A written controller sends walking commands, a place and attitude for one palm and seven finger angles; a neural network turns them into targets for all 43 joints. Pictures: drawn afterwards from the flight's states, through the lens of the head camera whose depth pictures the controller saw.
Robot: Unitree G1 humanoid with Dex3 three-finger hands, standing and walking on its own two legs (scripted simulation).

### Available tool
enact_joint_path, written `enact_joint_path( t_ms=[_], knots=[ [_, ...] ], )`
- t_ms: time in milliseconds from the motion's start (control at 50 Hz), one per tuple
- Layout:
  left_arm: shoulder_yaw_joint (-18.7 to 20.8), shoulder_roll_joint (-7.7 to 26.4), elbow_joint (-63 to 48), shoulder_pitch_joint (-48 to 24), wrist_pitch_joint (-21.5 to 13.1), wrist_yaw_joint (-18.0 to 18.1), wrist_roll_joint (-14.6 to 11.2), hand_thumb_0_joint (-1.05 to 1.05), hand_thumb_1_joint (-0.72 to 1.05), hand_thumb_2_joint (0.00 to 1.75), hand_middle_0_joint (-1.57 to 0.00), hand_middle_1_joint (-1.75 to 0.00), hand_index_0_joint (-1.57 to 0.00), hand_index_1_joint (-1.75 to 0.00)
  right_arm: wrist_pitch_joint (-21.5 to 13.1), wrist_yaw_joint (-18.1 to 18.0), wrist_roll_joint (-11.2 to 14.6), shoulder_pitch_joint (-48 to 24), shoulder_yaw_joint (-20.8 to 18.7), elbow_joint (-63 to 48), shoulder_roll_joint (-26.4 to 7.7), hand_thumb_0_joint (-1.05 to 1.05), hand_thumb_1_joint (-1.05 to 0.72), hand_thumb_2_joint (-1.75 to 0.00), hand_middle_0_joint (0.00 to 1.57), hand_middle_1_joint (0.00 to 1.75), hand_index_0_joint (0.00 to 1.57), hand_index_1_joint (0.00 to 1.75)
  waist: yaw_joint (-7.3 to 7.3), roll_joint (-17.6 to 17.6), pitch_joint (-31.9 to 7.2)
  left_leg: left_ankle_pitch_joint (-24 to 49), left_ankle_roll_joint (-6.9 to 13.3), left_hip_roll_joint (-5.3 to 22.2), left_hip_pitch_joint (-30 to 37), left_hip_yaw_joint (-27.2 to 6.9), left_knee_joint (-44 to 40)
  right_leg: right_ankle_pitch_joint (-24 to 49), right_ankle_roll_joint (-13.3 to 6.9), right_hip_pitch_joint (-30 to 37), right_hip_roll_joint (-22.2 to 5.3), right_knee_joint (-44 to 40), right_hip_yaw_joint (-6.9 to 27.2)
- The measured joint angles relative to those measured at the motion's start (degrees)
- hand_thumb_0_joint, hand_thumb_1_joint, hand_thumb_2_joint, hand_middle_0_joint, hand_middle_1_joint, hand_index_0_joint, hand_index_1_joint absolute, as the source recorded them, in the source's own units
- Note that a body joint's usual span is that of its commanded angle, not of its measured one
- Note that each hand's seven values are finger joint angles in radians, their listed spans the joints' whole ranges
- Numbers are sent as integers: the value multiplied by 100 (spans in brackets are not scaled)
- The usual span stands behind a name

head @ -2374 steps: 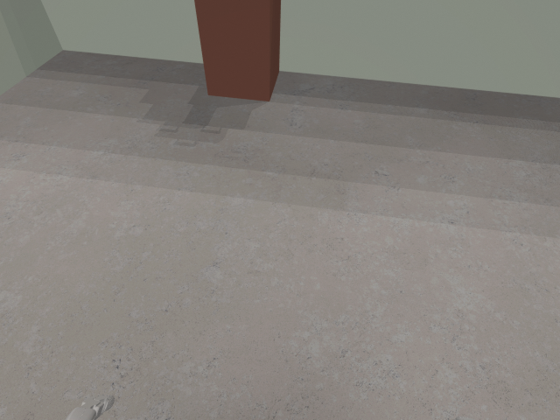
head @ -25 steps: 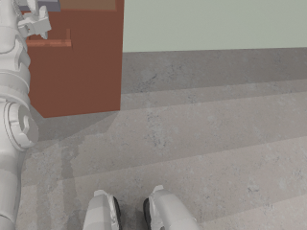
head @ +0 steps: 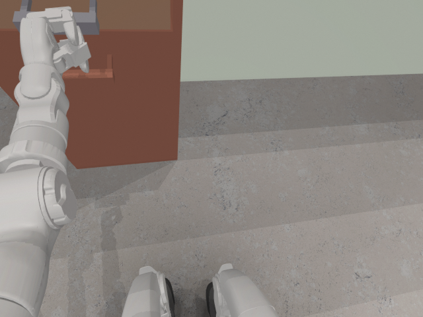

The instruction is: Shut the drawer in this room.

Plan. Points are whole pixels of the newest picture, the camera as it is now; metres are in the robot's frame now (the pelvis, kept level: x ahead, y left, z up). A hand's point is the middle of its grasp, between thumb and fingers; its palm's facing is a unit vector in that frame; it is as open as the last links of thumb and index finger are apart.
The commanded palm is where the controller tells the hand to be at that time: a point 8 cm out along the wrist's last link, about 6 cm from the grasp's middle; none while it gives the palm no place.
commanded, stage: pull the fist back off the drawer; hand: left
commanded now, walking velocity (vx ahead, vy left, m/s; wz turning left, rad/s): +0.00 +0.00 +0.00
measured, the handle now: (59, 13) +0.65 +0.19 +0.09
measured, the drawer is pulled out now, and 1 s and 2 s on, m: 0.00 0.00 0.00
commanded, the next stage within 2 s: draw the hand back to the body in 0.10 s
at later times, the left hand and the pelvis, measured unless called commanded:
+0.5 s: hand (54, 71) +0.49 +0.17 +0.13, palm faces +0.06 -1.00 -0.03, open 3.3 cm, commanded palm +0.44 +0.22 +0.14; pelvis +0.06 -0.02 +0.05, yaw +1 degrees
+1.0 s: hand out of the picture +0.32 +0.20 +0.20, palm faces +0.27 -0.93 -0.23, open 3.3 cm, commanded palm +0.27 +0.24 +0.21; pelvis +0.03 -0.02 +0.09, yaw +3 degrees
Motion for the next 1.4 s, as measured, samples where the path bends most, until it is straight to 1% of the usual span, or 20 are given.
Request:
enact_joint_path(
  t_ms=[60,120,220,280,320,360,440,500,580,640,720,740,760,820,880,960,1040,1160,1260,1400],
  knots=[
    [66,-114,-143,294,-60,-15,-62,4,83,90,-140,-160,-140,-160,88,9,37,-11,-20,-34,1,0,-90,-90,20,30,20,30,72,8,-43,-40,-21,18,242,45,-117,-23,-14,214,22,-111,56],
    [27,-173,-97,446,-71,-29,-102,3,86,90,-140,-160,-140,-160,156,16,73,-28,-38,-56,6,0,-90,-90,20,30,20,30,132,17,-73,-78,-47,19,455,54,-214,-57,-31,420,32,-207,73],
    [103,-138,2,571,-122,-130,-184,2,88,90,-140,-160,-140,-160,236,-10,122,-100,-49,-113,25,0,-90,-90,20,30,20,30,175,-34,-78,-130,-99,26,670,52,-310,-116,-76,621,49,-289,82],
    [176,-185,-344,850,-200,-265,-253,2,89,90,-140,-160,-140,-160,300,-17,155,-121,-98,-172,35,0,-90,-90,20,30,20,30,246,-72,-72,-152,-131,37,772,73,-375,-137,-103,702,63,-337,109],
    [190,-287,-827,1273,-238,-378,-358,2,90,90,-140,-160,-140,-160,374,-21,203,-115,-149,-226,39,0,-90,-90,20,30,20,30,336,-84,-83,-155,-148,46,936,120,-492,-129,-113,837,74,-436,162],
    [122,-446,-1393,1821,-209,-482,-500,2,90,90,-140,-160,-140,-160,437,-18,275,-92,-200,-277,37,0,-90,-90,20,30,20,30,453,-73,-120,-147,-162,45,1178,165,-664,-107,-116,1057,79,-599,216],
    [-76,-813,-2440,2940,75,-645,-827,2,90,90,-140,-160,-140,-160,496,-40,438,-118,-245,-326,33,0,-90,-90,20,30,20,30,695,-51,-202,-105,-174,18,1843,207,-1077,-25,-108,1703,80,-1019,288],
    [-240,-995,-3001,3584,283,-662,-1025,2,90,90,-140,-160,-140,-160,454,-91,531,-237,-240,-375,37,0,-90,-90,20,30,20,30,837,-76,-232,-54,-189,-28,2352,186,-1370,43,-96,2213,60,-1303,293],
    [-520,-1123,-3721,4222,389,-649,-1173,2,90,90,-140,-160,-140,-160,319,-163,597,-535,-264,-460,15,0,-90,-90,20,30,20,30,990,-94,-226,12,-208,-97,2825,118,-1596,81,-103,2729,21,-1552,246],
    [-715,-1200,-4174,4601,449,-738,-1280,2,90,90,-140,-160,-140,-160,227,-213,634,-820,-283,-519,-36,0,-90,-90,20,30,20,30,1111,-69,-205,63,-205,-145,3082,93,-1699,91,-109,3009,-14,-1667,225],
    [-910,-1305,-4585,4984,732,-892,-1401,1,90,90,-140,-160,-140,-160,148,-291,689,-1162,-261,-617,-88,0,-90,-90,20,30,20,30,1262,-23,-144,167,-187,-211,3390,82,-1848,147,-95,3304,-73,-1759,208],
    [-983,-1303,-4739,5102,827,-775,-1282,1,90,90,-140,-160,-140,-160,161,-328,694,-1253,-247,-631,-74,0,-90,-90,20,30,20,30,1304,-36,-105,206,-186,-225,3500,103,-1921,172,-94,3391,-88,-1795,228],
    [-1074,-1294,-4923,5242,916,-581,-1135,1,90,90,-140,-160,-140,-160,194,-380,690,-1351,-230,-636,-48,0,-90,-90,20,30,20,30,1345,-50,-51,260,-195,-236,3641,131,-2032,212,-93,3505,-100,-1865,257],
    [-1297,-1310,-5421,5632,1147,-41,-856,1,90,90,-140,-160,-140,-160,249,-528,681,-1568,-166,-657,39,0,-90,-90,20,30,20,30,1447,-76,101,470,-193,-273,4050,183,-2424,389,-87,3857,-130,-2166,310],
    [-1401,-1323,-5837,5935,1325,331,-694,1,90,90,-140,-160,-140,-160,255,-634,670,-1706,-76,-645,115,0,-90,-90,20,30,20,30,1517,-86,260,672,-190,-301,4422,182,-2787,574,-87,4212,-144,-2494,313],
    [-1376,-1291,-6365,6288,1460,630,-601,1,90,90,-140,-160,-140,-160,208,-716,638,-1782,37,-583,201,0,-90,-90,20,30,20,30,1573,-79,451,901,-200,-318,4871,166,-3217,802,-94,4663,-142,-2927,304],
    [-1284,-1253,-6940,6740,1499,771,-579,1,90,90,-140,-160,-140,-160,139,-731,583,-1752,104,-498,243,1,-90,-90,20,30,20,30,1602,-36,585,1077,-205,-332,5264,172,-3590,992,-95,5054,-140,-3311,319],
    [-1085,-1206,-7865,7719,1478,795,-578,1,90,90,-140,-160,-140,-160,80,-694,498,-1630,95,-358,242,1,-90,-90,20,30,20,30,1614,39,676,1225,-205,-333,5687,209,-3967,1178,-88,5481,-128,-3731,368],
    [-864,-1148,-8579,8495,1431,806,-554,1,89,90,-140,-160,-141,-160,-13,-675,433,-1536,-3,-254,194,1,-90,-90,20,30,20,30,1654,81,718,1258,-206,-324,5868,205,-4087,1259,-87,5704,-112,-3942,371],
    [-498,-1036,-9532,9466,1248,843,-536,1,89,90,-141,-160,-141,-160,-230,-647,391,-1477,-149,-214,130,1,-90,-90,20,30,20,30,1733,128,683,1225,-203,-313,5941,185,-4082,1299,-78,5846,-95,-4078,357]
  ],
)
